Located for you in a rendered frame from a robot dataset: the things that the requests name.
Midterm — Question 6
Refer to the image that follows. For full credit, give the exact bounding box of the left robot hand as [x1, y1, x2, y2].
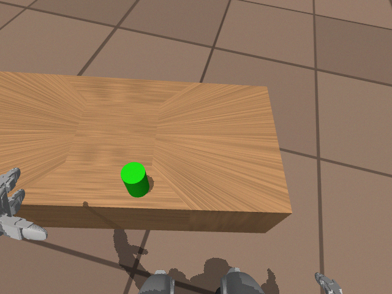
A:
[0, 168, 48, 240]

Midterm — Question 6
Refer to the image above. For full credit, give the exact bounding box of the right robot hand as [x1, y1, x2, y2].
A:
[315, 273, 342, 294]

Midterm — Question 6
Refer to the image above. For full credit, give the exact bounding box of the can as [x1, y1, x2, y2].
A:
[121, 162, 149, 198]

